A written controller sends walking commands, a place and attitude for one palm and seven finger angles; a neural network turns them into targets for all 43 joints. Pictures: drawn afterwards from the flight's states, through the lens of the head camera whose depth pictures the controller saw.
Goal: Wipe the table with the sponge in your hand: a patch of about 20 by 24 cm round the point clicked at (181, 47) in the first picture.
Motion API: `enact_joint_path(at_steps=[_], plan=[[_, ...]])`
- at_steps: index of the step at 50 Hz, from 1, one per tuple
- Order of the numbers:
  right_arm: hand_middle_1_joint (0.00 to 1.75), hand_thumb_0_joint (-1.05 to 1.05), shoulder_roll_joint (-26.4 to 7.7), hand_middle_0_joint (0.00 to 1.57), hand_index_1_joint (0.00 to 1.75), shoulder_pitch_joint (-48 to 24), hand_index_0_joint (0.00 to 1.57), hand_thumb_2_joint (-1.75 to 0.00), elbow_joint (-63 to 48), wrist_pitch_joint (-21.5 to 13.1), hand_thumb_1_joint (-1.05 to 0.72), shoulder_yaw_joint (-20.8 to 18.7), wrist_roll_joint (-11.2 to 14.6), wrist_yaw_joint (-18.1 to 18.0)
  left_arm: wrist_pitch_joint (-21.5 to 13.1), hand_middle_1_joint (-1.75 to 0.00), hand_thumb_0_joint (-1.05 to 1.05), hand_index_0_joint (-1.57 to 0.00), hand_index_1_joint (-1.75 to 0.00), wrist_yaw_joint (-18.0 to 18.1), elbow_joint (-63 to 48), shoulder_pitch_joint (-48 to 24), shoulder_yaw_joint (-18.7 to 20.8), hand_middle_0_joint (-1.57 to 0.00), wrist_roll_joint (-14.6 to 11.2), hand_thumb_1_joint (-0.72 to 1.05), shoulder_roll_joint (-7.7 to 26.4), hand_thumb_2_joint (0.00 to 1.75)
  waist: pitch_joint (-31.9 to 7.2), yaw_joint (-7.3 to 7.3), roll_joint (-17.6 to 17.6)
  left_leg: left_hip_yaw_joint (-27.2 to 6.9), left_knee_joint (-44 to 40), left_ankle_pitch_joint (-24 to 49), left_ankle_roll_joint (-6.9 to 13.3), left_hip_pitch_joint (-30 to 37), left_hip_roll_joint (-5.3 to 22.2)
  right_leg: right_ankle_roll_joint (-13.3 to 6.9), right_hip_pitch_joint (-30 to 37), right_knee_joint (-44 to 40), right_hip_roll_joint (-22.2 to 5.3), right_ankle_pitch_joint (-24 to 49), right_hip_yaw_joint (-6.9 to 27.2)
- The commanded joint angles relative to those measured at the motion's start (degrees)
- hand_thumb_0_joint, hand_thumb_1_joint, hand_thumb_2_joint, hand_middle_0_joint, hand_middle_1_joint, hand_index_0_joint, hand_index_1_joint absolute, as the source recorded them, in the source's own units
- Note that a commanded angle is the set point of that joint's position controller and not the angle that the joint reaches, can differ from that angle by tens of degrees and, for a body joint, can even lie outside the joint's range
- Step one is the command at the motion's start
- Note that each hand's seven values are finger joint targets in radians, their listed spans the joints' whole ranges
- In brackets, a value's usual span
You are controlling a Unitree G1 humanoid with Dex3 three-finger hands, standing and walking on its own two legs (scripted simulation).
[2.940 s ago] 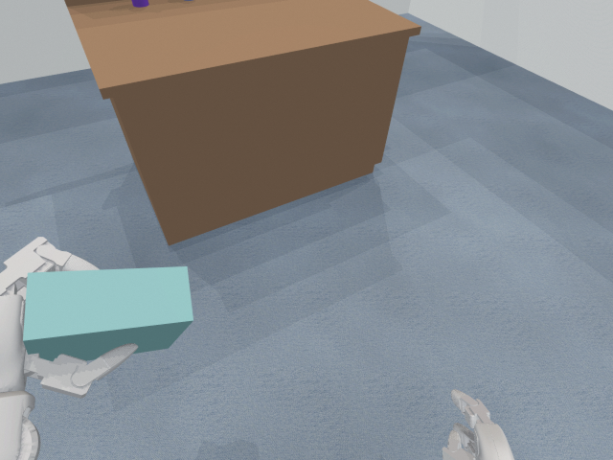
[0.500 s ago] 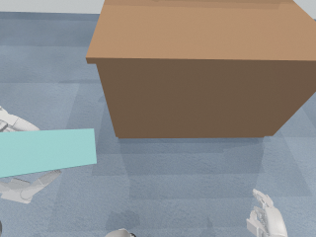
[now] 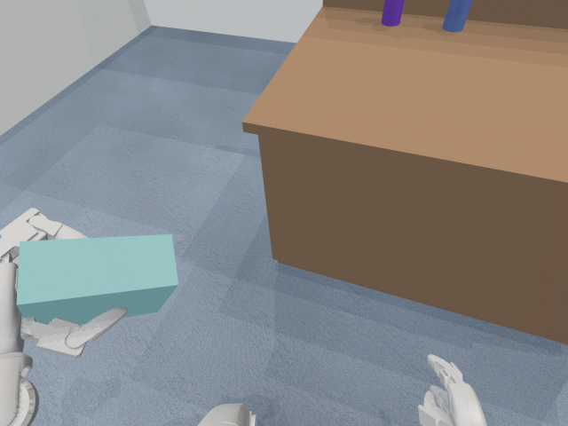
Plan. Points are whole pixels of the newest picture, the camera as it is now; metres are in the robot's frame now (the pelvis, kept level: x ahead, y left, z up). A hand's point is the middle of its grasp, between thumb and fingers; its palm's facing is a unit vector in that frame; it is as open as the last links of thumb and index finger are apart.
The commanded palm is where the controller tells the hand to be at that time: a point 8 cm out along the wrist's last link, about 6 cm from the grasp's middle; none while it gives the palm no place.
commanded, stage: walk to a spot facing it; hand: left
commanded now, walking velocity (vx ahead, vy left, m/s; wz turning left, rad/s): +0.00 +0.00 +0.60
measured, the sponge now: (124, 280) +0.24 +0.19 +0.15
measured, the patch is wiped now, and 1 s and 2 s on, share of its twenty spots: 0.00 0.00 0.00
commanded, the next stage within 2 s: none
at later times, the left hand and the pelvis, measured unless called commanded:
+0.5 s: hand out of the picture +0.10 +0.24 +0.17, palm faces +0.62 -0.62 -0.47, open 10.0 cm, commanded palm +0.04 +0.26 +0.18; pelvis -0.03 -0.06 -0.01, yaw +17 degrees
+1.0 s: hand out of the picture -0.06 +0.22 +0.19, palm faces +0.83 -0.42 -0.37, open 10.0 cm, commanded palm -0.12 +0.23 +0.18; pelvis -0.08 -0.09 +0.00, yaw +36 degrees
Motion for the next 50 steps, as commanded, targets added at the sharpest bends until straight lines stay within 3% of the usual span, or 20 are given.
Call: enact_joint_path(at_steps=[1,5,7,8,10,13,21,22,23,24,27,29,36,39,40,41,42,44,46,50], plan=[[0.30,0.00,-2.39,0.20,0.30,-4.56,0.20,-0.90,-13.38,-2.05,-0.90,-2.07,-0.19,-0.77,-4.92,-1.60,0.00,-1.20,-1.60,2.88,-18.02,0.89,11.14,-1.20,-0.77,0.10,13.65,1.30,-12.60,1.62,-11.16,3.84,-17.02,-0.12,0.74,2.51,0.32,-5.32,10.70,-6.33,-12.70,39.03,7.25],[0.30,0.00,-3.35,0.20,0.30,-0.64,0.20,-0.90,-14.84,-0.58,-0.90,-3.14,0.47,-0.54,-5.01,-1.60,0.00,-1.20,-1.60,3.57,-20.92,2.96,11.40,-1.20,-2.01,0.10,13.01,1.30,-17.60,-2.34,-3.45,4.08,-36.26,17.01,1.77,16.19,-1.50,-0.23,7.56,10.65,-9.62,36.52,3.89],[0.30,0.00,-6.68,0.20,0.30,-0.49,0.20,-0.90,-15.26,-2.05,-0.90,-4.10,0.65,0.27,-7.23,-1.60,0.00,-1.20,-1.60,2.87,-23.37,2.43,11.50,-1.20,-2.88,0.10,14.06,1.30,-15.71,-1.08,20.85,-27.69,-37.57,67.37,14.95,28.40,21.19,5.72,-17.71,30.21,3.85,-18.58,5.07],[0.30,0.00,-6.33,0.20,0.30,1.44,0.20,-0.90,-13.42,-3.27,-0.90,-4.20,0.55,1.11,-7.38,-1.60,0.00,-1.20,-1.60,1.55,-18.52,3.75,12.62,-1.20,-1.25,0.10,15.46,1.30,-12.32,-1.35,18.20,-32.54,-36.46,70.70,17.43,29.01,22.80,5.35,-23.88,33.82,3.70,-23.64,9.83],[0.30,0.00,-7.22,0.20,0.30,-0.38,0.20,-0.90,-12.36,-4.11,-0.90,-5.06,1.72,2.52,-7.58,-1.60,0.00,-1.20,-1.60,0.58,-20.73,2.85,10.94,-1.20,-0.53,0.10,13.86,1.30,-13.15,-1.70,12.86,-24.00,-33.94,57.63,16.07,27.33,18.22,5.28,-24.28,29.10,3.28,-15.73,12.32],[0.30,0.00,-6.73,0.20,0.30,-0.51,0.20,-0.90,-12.51,-5.29,-0.90,-4.43,1.92,3.01,-6.75,-1.60,0.00,-1.20,-1.60,0.59,-24.08,4.33,10.17,-1.20,-1.68,0.10,12.85,1.30,-12.50,-1.12,17.21,-14.16,-36.60,44.99,11.36,16.99,11.02,5.60,-12.61,19.86,5.74,-6.34,8.76],[0.30,0.00,-5.79,0.20,0.30,-1.73,0.20,-0.90,-10.54,-5.83,-0.90,-2.68,1.64,1.29,-4.11,-1.60,0.00,-1.20,-1.60,0.23,-13.83,-0.46,8.06,-1.20,-2.54,0.10,10.64,1.30,-9.77,0.00,9.50,-17.91,-34.35,19.65,9.14,4.11,9.07,5.57,5.77,-4.90,8.85,-1.11,8.11],[0.30,0.00,-4.89,0.20,0.30,-2.12,0.20,-0.90,-10.49,-5.56,-0.90,-2.35,1.82,1.14,-4.05,-1.60,0.00,-1.20,-1.60,0.39,-13.23,-3.34,8.30,-1.20,-1.82,0.10,11.68,1.30,-9.40,0.12,3.29,-14.74,-28.46,10.35,6.60,1.22,5.62,3.52,7.62,-13.08,3.58,1.69,12.50],[0.30,0.00,-3.24,0.20,0.30,-2.04,0.20,-0.90,-11.34,-4.82,-0.90,-1.98,1.78,0.99,-3.19,-1.60,0.00,-1.20,-1.60,1.13,-12.28,-4.53,10.07,-1.20,-0.71,0.10,15.73,1.30,-9.18,-0.35,-11.99,-6.22,-13.18,-1.90,2.43,-4.73,-2.37,-2.12,7.22,-19.38,-10.68,1.23,29.72],[0.30,0.00,-4.79,0.20,0.30,-2.45,0.20,-0.90,-11.13,-5.19,-0.90,-2.67,1.49,0.25,-2.23,-1.60,0.00,-1.20,-1.60,1.81,-11.63,-7.50,9.64,-1.20,-2.06,0.10,15.00,1.30,-8.29,0.50,-16.14,-6.28,1.81,-3.15,1.18,-3.93,-3.48,-5.06,-0.10,-21.75,-16.53,-0.04,34.99],[0.30,0.00,-3.44,0.20,0.30,-3.95,0.20,-0.90,-9.59,-3.33,-0.90,-1.71,0.54,0.31,-3.20,-1.60,0.00,-1.20,-1.60,0.97,-11.37,-5.89,7.02,-1.20,-1.25,0.10,12.37,1.30,-6.30,-0.89,-8.73,-6.10,15.30,4.15,-0.83,-3.53,-0.73,-5.38,-4.29,-19.19,-11.77,0.65,20.46],[0.30,0.00,-3.50,0.20,0.30,-5.36,0.20,-0.90,-10.24,-2.77,-0.90,-1.55,0.60,-0.74,-3.70,-1.60,0.00,-1.20,-1.60,1.07,-12.38,-6.25,7.87,-1.20,-0.73,0.10,13.59,1.30,-6.65,-0.50,-8.53,-3.94,6.40,2.83,-0.70,0.21,0.26,-4.56,-3.46,-18.19,-9.75,3.91,13.03],[0.30,0.00,-4.20,0.20,0.30,-2.75,0.20,-0.90,-12.58,-2.87,-0.90,-2.29,-0.90,-0.86,-4.86,-1.60,0.00,-1.20,-1.60,2.88,-16.08,-1.42,9.67,-1.20,-0.82,0.10,12.87,1.30,-11.45,1.45,-9.22,0.87,-21.42,-2.56,2.45,5.94,0.53,-6.32,4.77,-15.33,-13.15,4.22,15.03],[0.30,0.00,-4.55,0.20,0.30,0.39,0.20,-0.90,-13.09,-2.73,-0.90,-2.51,-0.47,-0.67,-5.24,-1.60,0.00,-1.20,-1.60,2.87,-17.13,-1.68,8.08,-1.20,-1.97,0.10,11.16,1.30,-13.82,-1.70,-0.78,1.45,-38.27,4.11,4.87,16.99,-0.65,-1.38,0.21,0.31,-8.37,-1.53,10.30],[0.30,0.00,-6.49,0.20,0.30,0.59,0.20,-0.90,-13.63,-3.21,-0.90,-2.84,-0.41,-0.58,-6.05,-1.60,0.00,-1.20,-1.60,2.81,-19.39,-3.25,7.71,-1.20,-2.17,0.10,11.13,1.30,-11.97,-2.35,11.95,-13.56,-43.95,6.25,10.08,20.82,8.80,2.05,-10.69,15.16,-1.82,-6.83,5.32],[0.30,0.00,-7.15,0.20,0.30,0.45,0.20,-0.90,-12.91,-4.42,-0.90,-2.89,-0.41,0.21,-7.47,-1.60,0.00,-1.20,-1.60,2.68,-20.22,-3.60,7.46,-1.20,-1.47,0.10,11.07,1.30,-8.75,-1.83,22.97,-32.88,-45.19,25.29,16.75,27.52,21.97,4.45,-27.17,28.81,5.16,-18.79,4.04],[0.30,0.00,-5.92,0.20,0.30,0.16,0.20,-0.90,-10.72,-5.06,-0.90,-2.84,0.21,0.82,-8.33,-1.60,0.00,-1.20,-1.60,1.70,-18.46,-5.53,9.18,-1.20,0.77,0.10,13.90,1.30,-6.84,-1.90,19.81,-38.66,-45.75,18.35,19.21,22.67,24.30,3.33,-30.79,35.12,1.75,-15.79,11.69],[0.30,0.00,-6.58,0.20,0.30,-1.32,0.20,-0.90,-9.80,-6.01,-0.90,-3.79,1.40,1.61,-8.47,-1.60,0.00,-1.20,-1.60,0.64,-17.86,-5.56,7.36,-1.20,1.47,0.10,11.89,1.30,-3.67,-1.45,13.39,-28.43,-44.45,12.59,17.50,18.65,18.61,4.01,-30.34,37.05,1.45,-8.44,12.79],[0.30,0.00,-6.26,0.20,0.30,-0.22,0.20,-0.90,-9.33,-6.34,-0.90,-3.80,1.74,2.06,-7.68,-1.60,0.00,-1.20,-1.60,0.53,-17.24,-3.80,5.26,-1.20,0.61,0.10,9.00,1.30,-2.92,-1.14,14.34,-20.36,-45.18,8.35,14.63,13.70,12.90,4.49,-24.43,33.41,2.95,-4.29,9.50],[0.30,0.00,-6.05,0.20,0.30,-0.70,0.20,-0.90,-8.26,-7.07,-0.90,-2.84,1.21,1.28,-7.49,-1.60,0.00,-1.20,-1.60,0.47,-13.75,-5.59,4.60,-1.20,0.10,0.10,8.48,1.30,-2.22,-1.02,14.91,-18.19,-48.05,-2.46,13.77,7.41,10.85,4.70,-13.91,21.99,4.77,-4.65,6.42]])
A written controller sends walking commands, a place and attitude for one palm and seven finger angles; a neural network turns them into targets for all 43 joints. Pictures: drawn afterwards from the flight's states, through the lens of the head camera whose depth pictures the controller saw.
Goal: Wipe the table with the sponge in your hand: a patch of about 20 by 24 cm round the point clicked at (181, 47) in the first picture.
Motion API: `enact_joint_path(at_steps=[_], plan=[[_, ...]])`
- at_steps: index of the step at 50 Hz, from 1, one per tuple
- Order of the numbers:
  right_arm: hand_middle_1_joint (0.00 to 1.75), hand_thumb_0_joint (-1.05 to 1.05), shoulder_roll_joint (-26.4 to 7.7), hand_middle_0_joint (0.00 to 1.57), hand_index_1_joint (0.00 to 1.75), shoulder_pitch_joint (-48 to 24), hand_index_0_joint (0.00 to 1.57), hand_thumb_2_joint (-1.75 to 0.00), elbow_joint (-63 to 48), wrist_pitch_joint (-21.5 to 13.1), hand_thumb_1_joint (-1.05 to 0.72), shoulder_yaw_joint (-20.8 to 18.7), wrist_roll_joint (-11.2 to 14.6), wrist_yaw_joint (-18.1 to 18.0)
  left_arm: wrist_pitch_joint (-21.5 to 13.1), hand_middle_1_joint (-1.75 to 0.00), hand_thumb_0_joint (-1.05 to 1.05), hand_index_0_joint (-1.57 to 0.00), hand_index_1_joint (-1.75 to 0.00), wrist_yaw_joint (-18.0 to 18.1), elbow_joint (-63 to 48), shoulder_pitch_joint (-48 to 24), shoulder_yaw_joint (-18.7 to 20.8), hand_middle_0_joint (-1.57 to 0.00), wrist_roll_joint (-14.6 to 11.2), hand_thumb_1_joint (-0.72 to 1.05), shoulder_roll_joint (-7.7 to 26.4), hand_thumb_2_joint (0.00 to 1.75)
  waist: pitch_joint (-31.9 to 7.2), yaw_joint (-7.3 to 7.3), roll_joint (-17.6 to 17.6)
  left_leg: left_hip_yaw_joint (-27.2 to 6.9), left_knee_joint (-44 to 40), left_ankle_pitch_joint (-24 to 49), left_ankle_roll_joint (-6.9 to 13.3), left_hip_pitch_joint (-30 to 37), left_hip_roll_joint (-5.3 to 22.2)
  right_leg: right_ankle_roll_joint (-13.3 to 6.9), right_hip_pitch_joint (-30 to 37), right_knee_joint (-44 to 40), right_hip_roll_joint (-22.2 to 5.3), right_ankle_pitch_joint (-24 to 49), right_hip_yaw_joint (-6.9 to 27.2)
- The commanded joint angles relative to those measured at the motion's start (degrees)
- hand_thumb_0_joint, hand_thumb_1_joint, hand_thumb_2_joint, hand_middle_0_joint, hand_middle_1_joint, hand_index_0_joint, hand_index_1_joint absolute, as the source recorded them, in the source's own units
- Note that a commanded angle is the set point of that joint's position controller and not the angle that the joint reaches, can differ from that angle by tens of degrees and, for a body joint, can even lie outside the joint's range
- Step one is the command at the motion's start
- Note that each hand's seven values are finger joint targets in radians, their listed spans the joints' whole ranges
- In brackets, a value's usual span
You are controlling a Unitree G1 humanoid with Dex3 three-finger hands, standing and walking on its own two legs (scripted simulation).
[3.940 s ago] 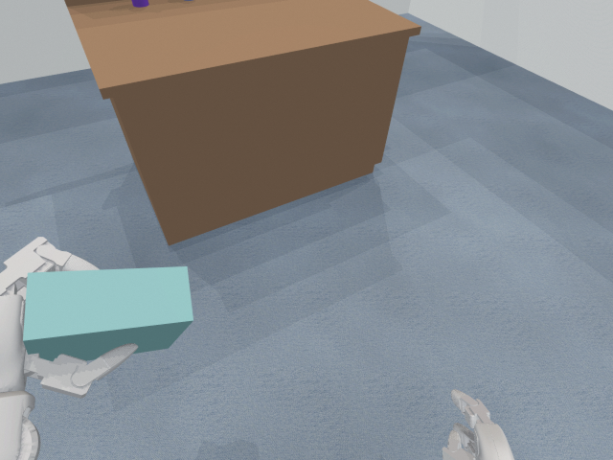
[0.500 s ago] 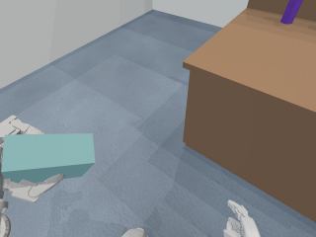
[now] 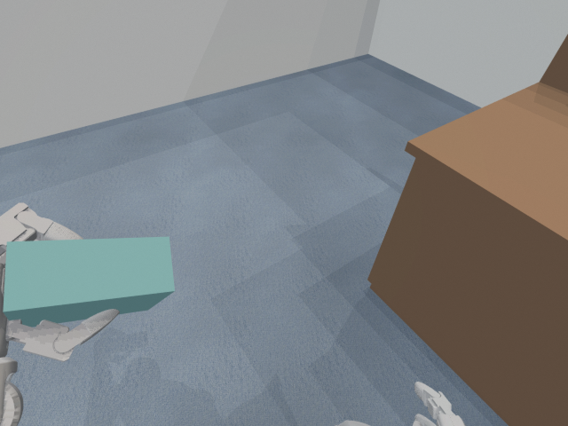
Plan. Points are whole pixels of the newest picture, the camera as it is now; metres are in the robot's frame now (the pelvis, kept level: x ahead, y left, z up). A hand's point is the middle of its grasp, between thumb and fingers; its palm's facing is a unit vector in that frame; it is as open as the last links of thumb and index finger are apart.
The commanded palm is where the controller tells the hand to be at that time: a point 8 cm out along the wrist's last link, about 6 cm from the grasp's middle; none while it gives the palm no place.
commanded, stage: walk to a spot facing it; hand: left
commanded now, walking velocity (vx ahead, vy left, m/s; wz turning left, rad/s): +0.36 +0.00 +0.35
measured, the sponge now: (116, 280) +0.22 +0.20 +0.16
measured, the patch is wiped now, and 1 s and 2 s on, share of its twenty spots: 0.00 0.00 0.00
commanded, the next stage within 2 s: turn to face it in 1.18 s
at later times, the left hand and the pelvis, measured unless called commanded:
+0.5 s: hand (64, 308) +0.18 +0.23 +0.18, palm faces +0.57 -0.67 -0.48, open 10.0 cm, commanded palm +0.12 +0.26 +0.18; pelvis +0.03 -0.05 +0.01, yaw +14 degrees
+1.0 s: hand (83, 240) +0.27 +0.26 +0.17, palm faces +0.68 -0.55 -0.49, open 10.0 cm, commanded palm +0.20 +0.28 +0.18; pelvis +0.16 -0.04 -0.02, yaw +24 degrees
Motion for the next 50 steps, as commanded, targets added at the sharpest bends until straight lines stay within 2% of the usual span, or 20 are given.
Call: enact_joint_path(at_steps=[1,6,7,8,9,10,14,25,28,29,30,31,32,34,38,45,46,47,49,50], plan=[[0.30,0.00,-9.48,0.20,0.30,-7.53,0.20,-0.90,-7.52,-3.56,-0.90,-2.78,0.04,-1.39,-4.30,-1.60,0.00,-1.20,-1.60,0.51,-10.16,-8.55,2.68,-1.20,-0.67,0.10,6.56,1.30,2.46,-0.44,15.86,-11.59,-17.48,-17.03,10.68,-8.49,10.70,0.66,5.09,-10.09,1.18,-1.13,-1.33],[0.30,0.00,-8.48,0.20,0.30,-9.75,0.20,-0.90,-7.05,-2.54,-0.90,-1.78,-0.46,-1.85,-2.96,-1.60,0.00,-1.20,-1.60,0.39,-6.37,-10.92,2.81,-1.20,-0.31,0.10,7.30,1.30,0.28,1.21,10.83,-9.35,-6.60,-22.22,7.61,-14.14,7.56,0.13,24.31,-33.59,4.64,-2.25,-4.14],[0.30,0.00,-7.54,0.20,0.30,-9.67,0.20,-0.90,-6.86,-2.13,-0.90,-1.59,-0.50,-1.78,-2.62,-1.60,0.00,-1.20,-1.60,0.46,-6.66,-11.30,3.57,-1.20,0.14,0.10,8.54,1.30,-1.25,1.37,3.92,-6.01,4.23,-21.07,5.73,-19.15,4.40,-1.98,29.79,-39.68,-0.13,-4.20,1.97],[0.30,0.00,-5.92,0.20,0.30,-9.07,0.20,-0.90,-7.47,-1.57,-0.90,-1.66,-0.29,-1.46,-1.95,-1.60,0.00,-1.20,-1.60,0.64,-6.52,-10.42,4.94,-1.20,0.61,0.10,10.75,1.30,-3.09,1.56,-11.32,1.08,22.80,-20.85,2.80,-29.48,-1.72,-7.83,34.94,-47.90,-14.33,-15.87,21.68],[0.30,0.00,-7.70,0.20,0.30,-12.28,0.20,-0.90,-8.67,-2.00,-0.90,-2.22,-0.64,-1.66,-2.14,-1.60,0.00,-1.20,-1.60,1.01,-9.14,-12.60,7.20,-1.20,-0.76,0.10,13.97,1.30,-1.63,2.30,-16.22,0.77,38.81,-17.62,0.48,-32.60,-3.18,-12.02,29.06,-53.47,-24.31,-19.05,37.82],[0.30,0.00,-8.27,0.20,0.30,-11.62,0.20,-0.90,-8.08,-1.90,-0.90,-2.74,-1.43,-1.30,-2.62,-1.60,0.00,-1.20,-1.60,1.06,-8.76,-11.76,7.70,-1.20,-0.72,0.10,13.71,1.30,-0.36,0.87,-12.98,-2.01,44.65,-11.81,-0.25,-30.64,-0.84,-12.45,22.35,-54.70,-24.00,-22.91,38.13],[0.30,0.00,-7.42,0.20,0.30,-12.33,0.20,-0.90,-8.29,0.53,-0.90,-2.28,-0.66,-1.54,-3.91,-1.60,0.00,-1.20,-1.60,0.28,-10.73,-5.45,8.35,-1.20,-1.07,0.10,12.44,1.30,-0.75,0.13,-6.86,2.52,43.40,-3.07,-2.98,-27.04,2.08,-8.99,21.57,-49.99,-16.12,-2.55,9.89],[0.30,0.00,-8.03,0.20,0.30,-8.68,0.20,-0.90,-12.39,0.08,-0.90,-3.67,-0.65,-1.91,-2.68,-1.60,0.00,-1.20,-1.60,3.40,-12.47,-3.00,6.70,-1.20,-1.52,0.10,9.45,1.30,-2.44,2.58,-10.69,12.29,9.96,-6.50,-0.20,-16.38,1.34,-11.26,27.81,-44.95,-17.69,6.58,4.31],[0.30,0.00,-8.22,0.20,0.30,-7.12,0.20,-0.90,-12.19,0.39,-0.90,-3.75,-0.75,-2.31,-2.37,-1.60,0.00,-1.20,-1.60,4.08,-15.02,-5.92,5.46,-1.20,-1.31,0.10,9.19,1.30,-4.25,0.64,-5.65,14.49,0.64,-3.06,0.31,-5.53,-1.08,-9.12,24.98,-35.77,-15.95,7.75,0.45],[0.30,0.00,-8.69,0.20,0.30,-6.28,0.20,-0.90,-12.47,0.30,-0.90,-4.02,-0.53,-2.63,-2.85,-1.60,0.00,-1.20,-1.60,4.02,-17.06,-7.83,4.72,-1.20,-1.27,0.10,8.99,1.30,-5.28,-0.67,-0.85,13.27,-2.59,-1.55,1.64,3.29,-1.00,-7.13,19.24,-25.33,-13.01,11.11,-2.18],[0.30,0.00,-9.91,0.20,0.30,-5.99,0.20,-0.90,-12.81,0.14,-0.90,-4.40,-0.31,-2.70,-3.85,-1.60,0.00,-1.20,-1.60,4.12,-19.41,-8.95,4.87,-1.20,-1.04,0.10,9.09,1.30,-7.77,-2.03,11.63,0.95,-6.20,0.40,5.74,13.48,5.80,-3.81,9.06,-9.33,-7.78,10.20,-5.81],[0.30,0.00,-10.33,0.20,0.30,-6.94,0.20,-0.90,-12.90,-0.27,-0.90,-4.23,-0.39,-1.95,-5.11,-1.60,0.00,-1.20,-1.60,4.12,-21.01,-9.32,4.82,-1.20,-0.77,0.10,9.02,1.30,-7.45,-1.53,25.44,-22.64,-9.78,19.37,12.99,20.80,20.02,-1.01,-6.07,5.71,0.61,-12.98,-5.00],[0.30,0.00,-9.49,0.20,0.30,-7.71,0.20,-0.90,-11.93,-0.78,-0.90,-3.62,-0.19,-0.99,-6.07,-1.60,0.00,-1.20,-1.60,3.51,-17.91,-10.32,6.86,-1.20,0.57,0.10,12.74,1.30,-6.44,-1.05,19.40,-28.49,-12.08,14.85,16.30,16.69,23.98,-2.58,-9.77,12.04,-1.34,-13.87,2.40],[0.30,0.00,-8.90,0.20,0.30,-8.39,0.20,-0.90,-10.60,-0.99,-0.90,-4.29,0.35,-0.72,-5.59,-1.60,0.00,-1.20,-1.60,2.35,-19.14,-6.85,9.82,-1.20,0.34,0.10,14.57,1.30,-4.96,-0.94,14.10,-24.38,-10.67,10.78,17.43,13.51,22.40,-1.30,-14.51,13.27,-4.07,-10.00,5.88],[0.30,0.00,-7.67,0.20,0.30,-8.09,0.20,-0.90,-9.77,-2.41,-0.90,-3.58,0.58,-0.17,-6.07,-1.60,0.00,-1.20,-1.60,1.45,-21.50,0.27,8.59,-1.20,-1.04,0.10,9.94,1.30,-5.08,0.46,15.23,-4.34,-11.86,9.58,10.83,3.46,13.85,-0.44,-3.20,-3.78,-3.39,-0.33,-0.20],[0.30,0.00,-7.34,0.20,0.30,-8.23,0.20,-0.90,-7.97,-1.46,-0.90,-2.90,0.37,-1.97,-4.24,-1.60,0.00,-1.20,-1.60,0.72,-7.27,-3.96,6.96,-1.20,-0.89,0.10,8.39,1.30,-5.49,0.67,6.17,4.04,4.71,1.97,5.51,-5.57,8.75,-0.54,24.29,-34.31,2.18,5.60,-6.70],[0.30,0.00,-6.43,0.20,0.30,-8.07,0.20,-0.90,-7.97,-0.83,-0.90,-2.83,0.75,-1.90,-3.63,-1.60,0.00,-1.20,-1.60,0.72,-6.75,-6.02,7.06,-1.20,-0.33,0.10,9.65,1.30,-6.93,0.81,-4.86,7.20,19.61,-3.88,3.77,-13.00,4.88,-3.87,30.22,-39.14,-6.03,2.36,4.16],[0.30,0.00,-5.28,0.20,0.30,-9.57,0.20,-0.90,-9.35,-0.50,-0.90,-2.31,0.58,-1.76,-3.19,-1.60,0.00,-1.20,-1.60,1.05,-6.86,-7.10,9.23,-1.20,-0.14,0.10,13.21,1.30,-6.59,1.57,-21.72,8.61,37.61,-18.62,0.95,-28.93,-2.38,-10.80,37.05,-44.60,-20.75,6.96,28.08],[0.30,0.00,-7.43,0.20,0.30,-10.92,0.20,-0.90,-8.96,-0.51,-0.90,-2.80,0.16,-1.11,-3.73,-1.60,0.00,-1.20,-1.60,0.99,-6.73,-6.77,9.76,-1.20,-1.41,0.10,13.23,1.30,-3.51,1.44,-16.13,0.43,49.41,-14.61,-0.15,-30.47,1.47,-13.68,30.01,-47.80,-25.15,-0.36,32.17],[0.30,0.00,-7.77,0.20,0.30,-12.08,0.20,-0.90,-8.92,0.02,-0.90,-2.76,0.18,-0.94,-4.49,-1.60,0.00,-1.20,-1.60,0.84,-9.80,-6.42,9.67,-1.20,-1.48,0.10,13.06,1.30,-1.16,1.41,-13.21,0.30,50.25,-12.04,-1.14,-30.76,3.08,-13.48,27.55,-47.13,-24.16,3.00,25.45]])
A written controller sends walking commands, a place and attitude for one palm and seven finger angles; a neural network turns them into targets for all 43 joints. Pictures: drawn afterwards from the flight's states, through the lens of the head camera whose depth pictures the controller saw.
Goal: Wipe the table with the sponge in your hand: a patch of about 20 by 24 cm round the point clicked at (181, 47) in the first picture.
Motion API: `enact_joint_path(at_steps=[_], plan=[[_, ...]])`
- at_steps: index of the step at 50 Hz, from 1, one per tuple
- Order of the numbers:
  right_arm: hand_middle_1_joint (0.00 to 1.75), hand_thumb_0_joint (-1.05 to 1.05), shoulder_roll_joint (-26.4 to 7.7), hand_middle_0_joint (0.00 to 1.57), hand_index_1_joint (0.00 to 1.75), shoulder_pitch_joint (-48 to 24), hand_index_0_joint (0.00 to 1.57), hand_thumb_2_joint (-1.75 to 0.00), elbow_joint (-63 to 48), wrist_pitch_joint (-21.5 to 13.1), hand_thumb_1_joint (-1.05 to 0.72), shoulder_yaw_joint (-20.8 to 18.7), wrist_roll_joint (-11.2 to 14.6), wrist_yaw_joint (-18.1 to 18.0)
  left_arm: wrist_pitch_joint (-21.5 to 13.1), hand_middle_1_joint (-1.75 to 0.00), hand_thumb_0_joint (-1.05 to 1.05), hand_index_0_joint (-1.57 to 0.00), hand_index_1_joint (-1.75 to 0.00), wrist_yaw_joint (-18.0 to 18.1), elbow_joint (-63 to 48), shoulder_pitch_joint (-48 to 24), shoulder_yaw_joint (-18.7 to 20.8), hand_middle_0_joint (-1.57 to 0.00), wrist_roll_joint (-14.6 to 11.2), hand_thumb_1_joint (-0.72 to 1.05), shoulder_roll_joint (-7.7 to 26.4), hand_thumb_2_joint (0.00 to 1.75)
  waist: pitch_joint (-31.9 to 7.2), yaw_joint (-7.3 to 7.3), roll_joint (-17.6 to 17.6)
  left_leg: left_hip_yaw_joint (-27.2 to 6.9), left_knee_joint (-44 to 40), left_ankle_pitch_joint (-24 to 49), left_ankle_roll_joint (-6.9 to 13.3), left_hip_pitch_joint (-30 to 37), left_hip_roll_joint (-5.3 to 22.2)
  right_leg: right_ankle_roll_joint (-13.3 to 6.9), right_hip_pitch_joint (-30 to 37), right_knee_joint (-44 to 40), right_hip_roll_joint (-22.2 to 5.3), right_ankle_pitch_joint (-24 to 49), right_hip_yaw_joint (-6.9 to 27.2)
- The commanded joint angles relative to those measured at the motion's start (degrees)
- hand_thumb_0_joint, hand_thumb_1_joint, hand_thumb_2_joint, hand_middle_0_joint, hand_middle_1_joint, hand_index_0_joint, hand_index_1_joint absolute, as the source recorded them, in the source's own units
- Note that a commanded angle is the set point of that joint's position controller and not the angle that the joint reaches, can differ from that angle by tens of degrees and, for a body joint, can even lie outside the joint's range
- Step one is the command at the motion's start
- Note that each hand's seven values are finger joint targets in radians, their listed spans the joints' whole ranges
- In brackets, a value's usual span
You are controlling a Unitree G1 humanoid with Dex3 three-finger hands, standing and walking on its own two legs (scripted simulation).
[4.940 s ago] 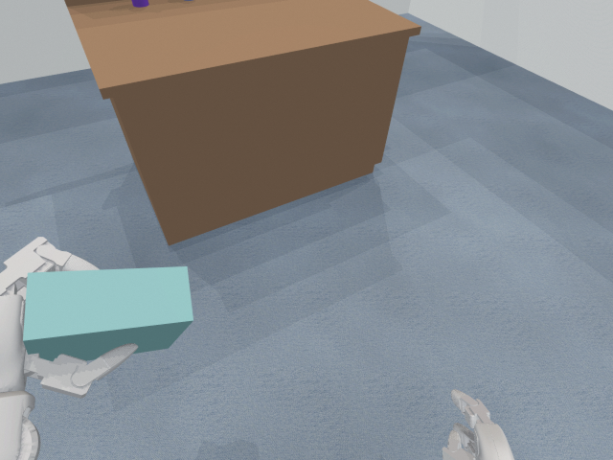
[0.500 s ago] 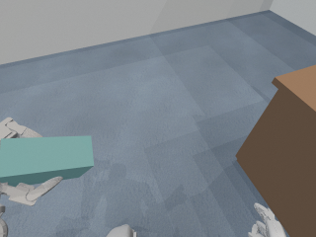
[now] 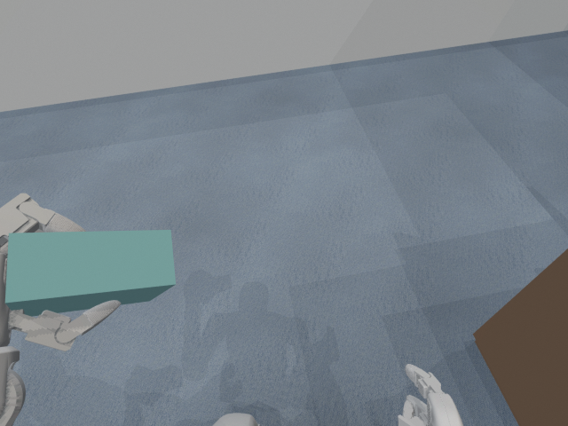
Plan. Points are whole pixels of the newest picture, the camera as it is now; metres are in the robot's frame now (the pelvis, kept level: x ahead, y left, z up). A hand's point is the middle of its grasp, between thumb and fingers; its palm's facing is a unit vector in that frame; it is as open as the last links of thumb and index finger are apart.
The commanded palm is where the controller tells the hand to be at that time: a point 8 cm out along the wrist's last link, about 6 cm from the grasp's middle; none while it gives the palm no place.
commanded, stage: walk to a spot facing it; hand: left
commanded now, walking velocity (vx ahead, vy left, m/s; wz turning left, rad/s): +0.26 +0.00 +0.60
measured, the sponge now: (117, 272) +0.24 +0.20 +0.16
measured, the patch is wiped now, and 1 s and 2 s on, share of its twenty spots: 0.00 0.00 0.00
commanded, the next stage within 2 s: turn to face it in 0.18 s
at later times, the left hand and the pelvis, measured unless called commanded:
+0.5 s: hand (61, 204) +0.29 +0.26 +0.20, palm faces +0.49 -0.75 -0.44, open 10.0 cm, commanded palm +0.24 +0.30 +0.20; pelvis +0.11 +0.00 +0.01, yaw +6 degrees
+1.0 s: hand (207, 156) +0.38 +0.13 +0.20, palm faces +0.22 -0.82 -0.53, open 10.0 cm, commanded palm +0.33 +0.18 +0.20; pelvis +0.12 -0.07 +0.02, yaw -9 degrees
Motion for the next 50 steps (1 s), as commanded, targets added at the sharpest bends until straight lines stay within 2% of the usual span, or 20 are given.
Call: enact_joint_path(at_steps=[1,4,8,11,12,13,14,15,16,18,22,29,31,32,33,34,35,38,44,50], plan=[[0.30,0.00,-7.31,0.20,0.30,-7.45,0.20,-0.90,-10.07,-1.56,-0.90,-3.25,0.04,-0.57,-3.99,-1.60,0.00,-1.20,-1.60,1.71,-12.61,-2.22,9.79,-1.20,-0.95,0.10,12.06,1.30,-5.87,-0.40,-14.10,-1.27,19.00,2.33,-1.50,-19.16,2.30,-7.92,14.48,-22.56,-19.95,2.14,22.17],[0.30,0.00,-7.13,0.20,0.30,-7.86,0.20,-0.90,-11.41,-0.83,-0.90,-3.36,-0.20,-0.90,-4.02,-1.60,0.00,-1.20,-1.60,2.34,-17.80,-1.48,9.39,-1.20,-0.70,0.10,11.64,1.30,-7.86,-1.25,-12.65,3.04,2.43,3.98,-1.45,-10.09,3.00,-5.58,11.84,-19.59,-16.71,13.27,8.46],[0.30,0.00,-6.61,0.20,0.30,-5.87,0.20,-0.90,-14.11,-0.83,-0.90,-4.71,-0.54,-0.93,-3.20,-1.60,0.00,-1.20,-1.60,4.13,-20.74,4.33,10.65,-1.20,-1.44,0.10,11.28,1.30,-9.68,0.27,-12.63,10.05,-15.80,4.87,-1.00,-3.54,0.61,-5.90,14.37,-14.80,-16.90,22.39,5.00],[0.30,0.00,-7.16,0.20,0.30,-2.17,0.20,-0.90,-14.56,-0.68,-0.90,-5.61,-0.60,-1.06,-3.21,-1.60,0.00,-1.20,-1.60,5.02,-23.42,3.01,10.81,-1.20,-1.71,0.10,11.23,1.30,-13.96,-2.75,-7.97,14.30,-28.03,13.95,-1.26,8.60,-4.30,-2.36,11.69,-0.10,-13.71,25.20,-0.17],[0.30,0.00,-8.09,0.20,0.30,-1.15,0.20,-0.90,-14.77,-0.74,-0.90,-6.27,-0.23,-1.42,-3.96,-1.60,0.00,-1.20,-1.60,5.09,-24.42,2.33,10.52,-1.20,-1.67,0.10,10.87,1.30,-16.91,-4.03,0.77,10.09,-31.32,17.01,0.51,18.22,-2.55,0.10,5.82,13.13,-11.02,22.17,-1.55],[0.30,0.00,-9.47,0.20,0.30,-1.60,0.20,-0.90,-14.99,-1.07,-0.90,-6.95,-0.14,-1.34,-4.96,-1.60,0.00,-1.20,-1.60,4.86,-24.84,4.11,9.57,-1.20,-1.81,0.10,9.50,1.30,-17.16,-3.70,17.51,-10.79,-33.60,34.31,7.62,26.46,11.03,4.08,-8.70,28.97,-2.29,-8.19,-1.14],[0.30,0.00,-9.95,0.20,0.30,-1.56,0.20,-0.90,-14.97,-1.88,-0.90,-6.32,0.28,-0.39,-6.18,-1.60,0.00,-1.20,-1.60,4.95,-25.55,1.72,10.69,-1.20,-1.36,0.10,11.52,1.30,-17.44,-3.07,18.52,-29.07,-35.50,53.72,15.00,27.70,21.65,3.80,-16.10,38.05,2.59,-25.06,5.04],[0.30,0.00,-10.38,0.20,0.30,-1.86,0.20,-0.90,-13.51,-2.18,-0.90,-6.38,0.57,0.05,-5.73,-1.60,0.00,-1.20,-1.60,3.71,-19.41,2.13,12.08,-1.20,-0.57,0.10,14.09,1.30,-15.79,-3.16,10.82,-26.45,-35.32,47.86,14.97,24.05,22.23,3.21,-18.56,40.20,-0.10,-20.67,10.26],[0.30,0.00,-10.92,0.20,0.30,-1.95,0.20,-0.90,-13.21,-1.69,-0.90,-7.11,1.19,0.12,-5.48,-1.60,0.00,-1.20,-1.60,3.33,-19.75,1.93,13.26,-1.20,-1.05,0.10,14.15,1.30,-16.18,-2.99,8.78,-22.65,-34.66,42.66,15.32,22.30,21.19,3.32,-19.45,41.03,-0.63,-17.92,10.97],[0.30,0.00,-9.54,0.20,0.30,-2.74,0.20,-0.90,-12.27,-1.93,-0.90,-6.68,1.49,0.23,-5.77,-1.60,0.00,-1.20,-1.60,2.73,-23.03,2.35,12.22,-1.20,-1.12,0.10,12.82,1.30,-14.68,-2.31,9.84,-11.88,-34.46,40.97,12.56,21.02,16.98,3.24,-20.37,34.71,-0.77,-13.08,10.14],[0.30,0.00,-8.66,0.20,0.30,-2.78,0.20,-0.90,-11.91,-3.53,-0.90,-4.64,0.40,0.52,-5.10,-1.60,0.00,-1.20,-1.60,1.90,-21.84,3.49,7.42,-1.20,-1.71,0.10,8.23,1.30,-13.11,-2.11,10.42,-0.08,-38.21,37.69,7.82,10.24,14.22,3.30,-7.07,17.21,2.10,-4.00,6.25],[0.30,0.00,-8.46,0.20,0.30,-3.57,0.20,-0.90,-12.07,-4.41,-0.90,-3.56,0.09,-0.54,-2.11,-1.60,0.00,-1.20,-1.60,1.30,-11.65,-5.63,4.78,-1.20,-1.12,0.10,7.17,1.30,-10.36,-1.30,7.63,5.99,-33.85,26.16,3.66,10.39,17.12,4.20,1.15,-1.12,5.22,-2.52,3.17],[0.30,0.00,-8.08,0.20,0.30,-3.66,0.20,-0.90,-12.01,-4.09,-0.90,-3.28,0.20,-0.24,-1.66,-1.60,0.00,-1.20,-1.60,1.00,-9.90,-7.84,4.66,-1.20,-0.77,0.10,7.79,1.30,-10.34,-0.80,2.33,7.53,-24.06,21.52,1.41,8.19,14.94,3.38,7.32,-10.01,4.67,5.87,4.25],[0.30,0.00,-7.07,0.20,0.30,-3.22,0.20,-0.90,-12.16,-3.72,-0.90,-3.21,0.45,-0.05,-1.67,-1.60,0.00,-1.20,-1.60,0.98,-9.86,-9.44,4.98,-1.20,-0.27,0.10,9.37,1.30,-10.88,-1.35,-8.16,10.04,-12.66,14.82,-0.71,5.47,9.88,0.61,8.89,-14.10,-1.24,19.26,12.70],[0.30,0.00,-5.35,0.20,0.30,-4.90,0.20,-0.90,-13.76,-3.67,-0.90,-2.41,0.34,-0.12,-1.48,-1.60,0.00,-1.20,-1.60,1.25,-9.38,-8.48,5.99,-1.20,-0.10,0.10,11.01,1.30,-10.94,-0.94,-18.59,8.99,-1.93,-6.53,-3.08,-7.50,1.51,-5.20,14.78,-14.67,-10.93,40.92,30.21],[0.30,0.00,-7.26,0.20,0.30,-5.35,0.20,-0.90,-13.79,-3.48,-0.90,-3.64,0.80,0.17,-0.76,-1.60,0.00,-1.20,-1.60,1.56,-10.39,-7.78,7.12,-1.20,-1.70,0.10,11.07,1.30,-12.42,-0.35,-24.62,2.85,7.54,-8.38,-4.05,-8.66,-0.81,-5.70,12.35,-18.70,-14.26,39.52,38.56],[0.30,0.00,-6.55,0.20,0.30,-6.13,0.20,-0.90,-13.33,-2.97,-0.90,-3.16,0.36,0.37,-0.96,-1.60,0.00,-1.20,-1.60,1.87,-12.22,-5.82,8.27,-1.20,-1.83,0.10,12.05,1.30,-12.69,-0.73,-19.04,-1.16,11.86,-4.44,-4.46,-10.28,0.21,-6.97,13.69,-17.71,-14.08,36.28,38.28],[0.30,0.00,-5.20,0.20,0.30,-7.46,0.20,-0.90,-12.35,-0.37,-0.90,-1.67,-0.07,0.69,-2.87,-1.60,0.00,-1.20,-1.60,2.43,-16.92,0.59,10.16,-1.20,-2.29,0.10,11.79,1.30,-16.39,-0.98,-6.14,-0.59,11.82,1.17,-5.32,-11.46,0.38,-7.79,18.38,-12.77,-8.99,37.21,26.89],[0.30,0.00,-7.40,0.20,0.30,-7.29,0.20,-0.90,-14.00,1.90,-0.90,-3.76,-0.10,0.66,-3.76,-1.60,0.00,-1.20,-1.60,2.70,-15.33,7.48,13.31,-1.20,-3.49,0.10,12.62,1.30,-16.73,-0.58,-6.98,0.45,-0.24,3.39,-5.13,-8.62,-0.67,-7.92,16.99,-16.12,-7.21,31.98,28.79],[0.30,0.00,-9.52,0.20,0.30,-6.18,0.20,-0.90,-15.41,3.64,-0.90,-4.24,0.79,1.14,-2.88,-1.60,0.00,-1.20,-1.60,2.70,-13.01,6.33,10.20,-1.20,-3.41,0.10,10.63,1.30,-17.26,-0.05,-8.66,-0.11,-8.12,2.49,-4.24,-6.44,-1.64,-6.74,17.62,-18.19,-5.94,26.30,33.75]])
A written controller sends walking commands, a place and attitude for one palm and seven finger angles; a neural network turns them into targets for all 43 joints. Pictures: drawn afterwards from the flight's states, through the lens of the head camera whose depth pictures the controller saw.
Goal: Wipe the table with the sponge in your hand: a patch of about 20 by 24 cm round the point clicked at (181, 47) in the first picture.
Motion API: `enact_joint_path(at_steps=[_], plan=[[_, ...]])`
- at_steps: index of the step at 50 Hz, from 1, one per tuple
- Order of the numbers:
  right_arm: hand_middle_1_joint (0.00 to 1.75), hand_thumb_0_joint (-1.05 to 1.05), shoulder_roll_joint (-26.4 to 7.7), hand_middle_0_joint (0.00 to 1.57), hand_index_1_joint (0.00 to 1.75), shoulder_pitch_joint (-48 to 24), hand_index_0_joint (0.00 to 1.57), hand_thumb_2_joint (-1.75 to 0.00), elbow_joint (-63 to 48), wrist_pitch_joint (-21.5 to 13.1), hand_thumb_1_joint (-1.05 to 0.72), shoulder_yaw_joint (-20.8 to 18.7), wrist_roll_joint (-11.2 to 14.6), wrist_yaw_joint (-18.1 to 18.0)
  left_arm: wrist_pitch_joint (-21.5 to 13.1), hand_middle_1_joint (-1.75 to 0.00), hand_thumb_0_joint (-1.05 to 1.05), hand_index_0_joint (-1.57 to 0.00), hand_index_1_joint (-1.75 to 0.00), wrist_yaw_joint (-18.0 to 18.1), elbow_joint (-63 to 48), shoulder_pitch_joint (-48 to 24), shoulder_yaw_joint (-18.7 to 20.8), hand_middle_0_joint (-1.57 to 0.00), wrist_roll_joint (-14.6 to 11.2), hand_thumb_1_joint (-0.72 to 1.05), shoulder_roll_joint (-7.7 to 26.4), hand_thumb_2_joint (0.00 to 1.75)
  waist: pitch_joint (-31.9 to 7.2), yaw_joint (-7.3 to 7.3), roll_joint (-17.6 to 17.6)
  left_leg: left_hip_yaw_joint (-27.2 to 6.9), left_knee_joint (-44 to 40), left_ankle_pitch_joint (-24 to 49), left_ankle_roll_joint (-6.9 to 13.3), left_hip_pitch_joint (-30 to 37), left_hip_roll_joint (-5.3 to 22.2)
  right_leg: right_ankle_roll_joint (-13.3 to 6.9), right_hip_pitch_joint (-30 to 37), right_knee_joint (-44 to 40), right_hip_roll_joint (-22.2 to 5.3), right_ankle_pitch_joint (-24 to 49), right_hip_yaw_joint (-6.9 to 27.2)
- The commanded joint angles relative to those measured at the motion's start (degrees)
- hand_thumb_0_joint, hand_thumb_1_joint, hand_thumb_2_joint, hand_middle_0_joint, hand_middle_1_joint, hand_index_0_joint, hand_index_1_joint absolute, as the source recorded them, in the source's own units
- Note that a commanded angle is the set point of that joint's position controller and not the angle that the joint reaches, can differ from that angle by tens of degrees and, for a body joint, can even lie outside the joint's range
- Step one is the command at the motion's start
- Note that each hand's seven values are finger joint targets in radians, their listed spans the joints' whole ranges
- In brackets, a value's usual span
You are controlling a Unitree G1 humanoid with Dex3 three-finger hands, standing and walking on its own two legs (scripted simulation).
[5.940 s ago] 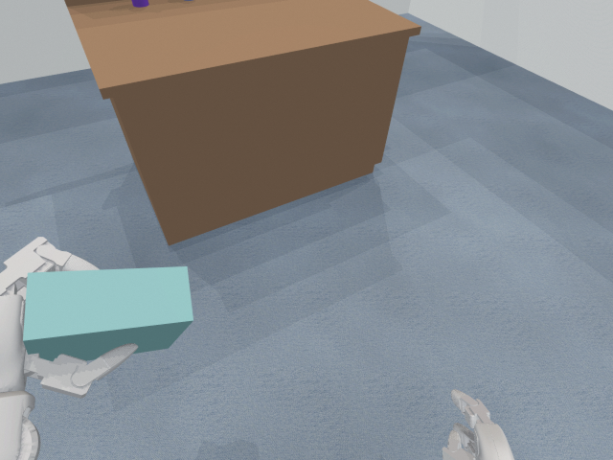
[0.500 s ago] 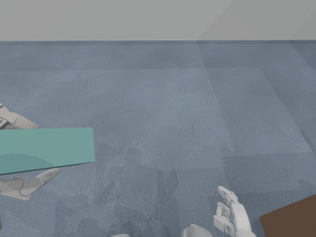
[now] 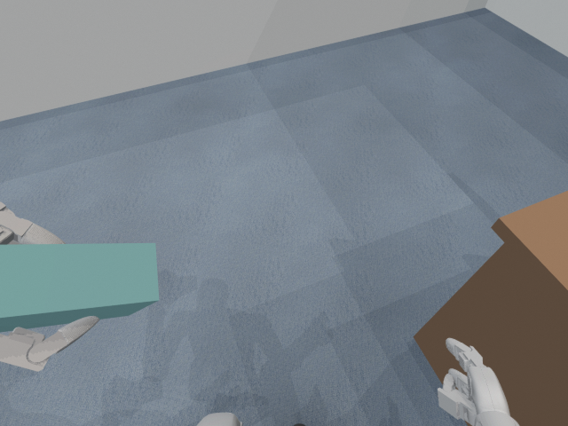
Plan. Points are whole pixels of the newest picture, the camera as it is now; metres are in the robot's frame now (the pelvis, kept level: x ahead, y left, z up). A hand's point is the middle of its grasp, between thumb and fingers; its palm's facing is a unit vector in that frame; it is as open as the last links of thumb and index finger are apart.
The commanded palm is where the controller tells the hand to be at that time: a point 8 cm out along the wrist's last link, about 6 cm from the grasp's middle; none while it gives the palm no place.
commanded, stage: turn to face it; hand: left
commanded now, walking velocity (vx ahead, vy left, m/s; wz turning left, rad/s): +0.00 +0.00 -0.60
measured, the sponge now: (96, 286) +0.23 +0.20 +0.15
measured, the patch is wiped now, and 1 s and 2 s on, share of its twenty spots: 0.00 0.00 0.00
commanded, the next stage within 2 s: none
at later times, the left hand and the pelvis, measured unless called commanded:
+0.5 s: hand (100, 299) +0.22 +0.18 +0.16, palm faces +0.17 -0.86 -0.48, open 10.0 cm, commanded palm +0.18 +0.22 +0.18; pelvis -0.06 +0.01 -0.01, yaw -19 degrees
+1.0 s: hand (221, 328) +0.19 +0.07 +0.16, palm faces -0.11 -0.87 -0.48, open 10.0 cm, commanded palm +0.17 +0.12 +0.18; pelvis -0.12 -0.02 -0.01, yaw -36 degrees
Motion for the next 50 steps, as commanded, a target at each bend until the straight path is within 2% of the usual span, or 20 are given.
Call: enact_joint_path(at_steps=[1,8,12,13,15,16,18,20,26,27,28,29,30,33,42,44,45,46,47,50], plan=[[0.30,0.00,-2.71,0.20,0.30,-3.19,0.20,-0.90,-9.69,-1.26,-0.90,0.18,0.69,0.40,-2.57,-1.60,0.00,-1.20,-1.60,1.91,-8.66,-1.02,6.32,-1.20,-0.52,0.10,6.74,1.30,-15.68,2.69,-3.11,-1.29,-4.17,-0.66,0.94,-3.28,0.44,0.53,17.68,-7.51,-17.33,17.60,21.65],[0.30,0.00,-2.86,0.20,0.30,-2.89,0.20,-0.90,-10.50,0.43,-0.90,0.50,0.34,1.03,-2.10,-1.60,0.00,-1.20,-1.60,1.46,-14.17,-6.34,4.56,-1.20,0.30,0.10,8.06,1.30,-14.31,3.37,-1.85,-1.47,-14.50,-2.18,2.25,4.47,-0.60,-0.16,9.40,-11.38,-16.23,1.55,26.43],[0.30,0.00,-2.16,0.20,0.30,-0.45,0.20,-0.90,-10.33,0.71,-0.90,0.68,-0.16,1.43,-2.62,-1.60,0.00,-1.20,-1.60,0.33,-12.95,-7.32,4.38,-1.20,0.69,0.10,7.88,1.30,-13.77,2.18,-0.23,0.29,-27.58,1.60,4.08,17.08,0.82,3.70,-0.74,-12.04,-12.34,-9.47,25.63],[0.30,0.00,-2.51,0.20,0.30,-0.62,0.20,-0.90,-10.48,0.43,-0.90,0.57,-0.12,1.30,-2.86,-1.60,0.00,-1.20,-1.60,0.00,-13.06,-7.44,4.71,-1.20,0.59,0.10,8.29,1.30,-12.90,2.29,2.53,-1.76,-31.57,2.22,5.44,20.89,4.32,4.92,-5.31,-8.42,-9.52,-10.98,23.54],[0.30,0.00,-3.38,0.20,0.30,-2.23,0.20,-0.90,-11.71,-0.32,-0.90,0.28,-0.37,0.88,-3.45,-1.60,0.00,-1.20,-1.60,-0.78,-12.91,-8.83,5.39,-1.20,0.89,0.10,7.66,1.30,-10.32,2.39,15.43,-12.71,-37.19,8.59,11.74,21.99,19.85,8.86,-13.12,13.00,0.04,-14.67,10.18],[0.30,0.00,-1.24,0.20,0.30,-2.63,0.20,-0.90,-11.71,-1.15,-0.90,0.74,0.02,0.42,-3.10,-1.60,0.00,-1.20,-1.60,-0.44,-13.42,-8.99,7.12,-1.20,1.37,0.10,9.22,1.30,-10.76,3.44,18.25,-12.76,-38.96,11.19,14.35,13.77,25.18,9.63,-10.32,29.98,-0.77,-17.90,4.68],[0.30,0.00,-1.08,0.20,0.30,-1.02,0.20,-0.90,-11.21,-1.93,-0.90,0.35,0.11,0.75,-2.27,-1.60,0.00,-1.20,-1.60,-1.26,-12.02,-9.57,5.31,-1.20,1.45,0.10,6.75,1.30,-6.53,2.98,14.04,-5.25,-35.85,19.70,14.71,10.05,24.72,10.71,-11.22,37.22,-5.13,-17.36,1.73],[0.30,0.00,-2.23,0.20,0.30,0.10,0.20,-0.90,-9.76,-2.84,-0.90,0.38,0.90,1.22,-1.40,-1.60,0.00,-1.20,-1.60,-1.18,-8.16,-8.86,0.31,-1.20,1.76,0.10,1.95,1.30,-2.17,2.22,13.49,2.65,-32.91,28.63,11.09,11.59,22.01,11.12,-10.36,28.45,-6.70,-17.30,-2.23],[0.30,0.00,-3.67,0.20,0.30,1.38,0.20,-0.90,-9.62,-6.09,-0.90,0.21,0.86,1.51,-1.04,-1.60,0.00,-1.20,-1.60,-0.40,-10.66,-16.55,0.52,-1.20,2.56,0.10,5.11,1.30,-6.18,1.46,13.85,7.75,-18.47,34.94,5.33,13.46,17.94,10.87,8.12,3.73,-3.94,-5.51,-10.10],[0.30,0.00,-3.00,0.20,0.30,1.35,0.20,-0.90,-9.69,-6.23,-0.90,0.31,1.24,1.71,-1.44,-1.60,0.00,-1.20,-1.60,-0.18,-10.71,-15.94,2.20,-1.20,2.61,0.10,6.58,1.30,-7.89,1.70,9.40,8.73,-11.00,30.16,3.97,10.90,15.82,9.25,12.90,-0.44,-6.96,2.52,-7.18],[0.30,0.00,-1.43,0.20,0.30,0.94,0.20,-0.90,-10.33,-5.99,-0.90,0.49,1.37,1.59,-1.83,-1.60,0.00,-1.20,-1.60,0.45,-10.01,-12.92,4.71,-1.20,2.99,0.10,9.48,1.30,-10.67,1.96,-1.76,10.08,1.40,14.03,1.65,2.10,9.70,4.18,20.28,-0.59,-16.00,25.15,5.89],[0.30,0.00,-1.04,0.20,0.30,-1.54,0.20,-0.90,-11.79,-5.69,-0.90,0.38,1.63,1.38,-1.96,-1.60,0.00,-1.20,-1.60,0.92,-10.89,-10.29,7.80,-1.20,1.40,0.10,11.04,1.30,-12.83,3.35,-14.12,5.01,11.61,-11.04,-0.11,-6.87,3.39,-1.51,19.98,-2.68,-24.34,38.59,23.68],[0.30,0.00,-0.79,0.20,0.30,-2.87,0.20,-0.90,-11.22,-4.82,-0.90,0.02,1.44,1.23,-2.25,-1.60,0.00,-1.20,-1.60,1.12,-14.23,-7.30,9.89,-1.20,0.27,0.10,12.61,1.30,-14.04,3.61,-11.06,-2.04,16.04,-11.08,0.20,-6.57,5.06,-2.39,17.43,-3.77,-26.25,31.45,24.95],[0.30,0.00,1.20,0.20,0.30,-3.87,0.20,-0.90,-9.78,-1.66,-0.90,2.18,0.51,1.88,-3.24,-1.60,0.00,-1.20,-1.60,1.41,-17.05,2.36,12.18,-1.20,-0.62,0.10,10.50,1.30,-17.50,2.17,-0.24,-2.02,10.41,-5.48,-0.16,-6.70,4.77,-2.74,19.40,-0.14,-21.48,25.66,16.66],[0.30,0.00,-1.88,0.20,0.30,-0.79,0.20,-0.90,-9.52,-0.11,-0.90,0.57,0.83,0.80,-1.56,-1.60,0.00,-1.20,-1.60,1.44,-11.60,0.90,8.47,-1.20,0.13,0.10,6.97,1.30,-13.58,1.21,-4.61,1.78,-22.24,3.84,1.86,12.58,1.77,1.00,2.49,-4.44,-15.57,0.59,19.29],[0.30,0.00,-3.47,0.20,0.30,-0.79,0.20,-0.90,-10.19,-0.72,-0.90,0.05,0.51,-0.06,-2.24,-1.60,0.00,-1.20,-1.60,0.90,-13.83,-3.15,6.89,-1.20,0.47,0.10,6.98,1.30,-10.38,0.93,4.39,-4.98,-33.42,6.25,5.89,18.94,10.12,4.93,-6.70,4.57,-9.48,-7.39,15.44],[0.30,0.00,-4.51,0.20,0.30,-1.55,0.20,-0.90,-11.20,-1.03,-0.90,-0.39,0.60,-0.28,-2.59,-1.60,0.00,-1.20,-1.60,0.50,-14.05,-4.08,6.76,-1.20,1.11,0.10,6.91,1.30,-8.65,1.93,15.28,-11.95,-35.87,14.51,10.13,19.75,19.82,8.00,-12.45,16.88,-3.32,-18.42,7.76],[0.30,0.00,-3.27,0.20,0.30,-1.93,0.20,-0.90,-10.97,-1.38,-0.90,0.08,0.73,-0.38,-2.54,-1.60,0.00,-1.20,-1.60,0.44,-11.30,-3.75,6.53,-1.20,2.07,0.10,6.97,1.30,-8.34,2.49,19.25,-13.79,-38.91,10.88,13.68,11.43,25.59,9.35,-10.46,33.73,-2.95,-21.54,1.34],[0.30,0.00,-2.70,0.20,0.30,-2.20,0.20,-0.90,-11.13,-1.83,-0.90,0.05,0.31,-0.39,-2.38,-1.60,0.00,-1.20,-1.60,0.19,-10.68,-5.26,4.82,-1.20,2.32,0.10,5.93,1.30,-4.87,1.68,18.05,-13.22,-39.04,10.83,15.08,5.21,26.27,10.04,-9.93,41.58,-5.24,-19.37,1.63],[0.30,0.00,-3.14,0.20,0.30,-0.48,0.20,-0.90,-9.84,-3.69,-0.90,-0.20,1.01,0.40,-2.42,-1.60,0.00,-1.20,-1.60,0.18,-11.95,-9.72,0.47,-1.20,2.45,0.10,3.66,1.30,-2.79,1.98,15.69,0.07,-33.62,21.62,11.62,8.93,21.32,11.06,-10.83,35.50,-7.74,-17.81,-2.36]])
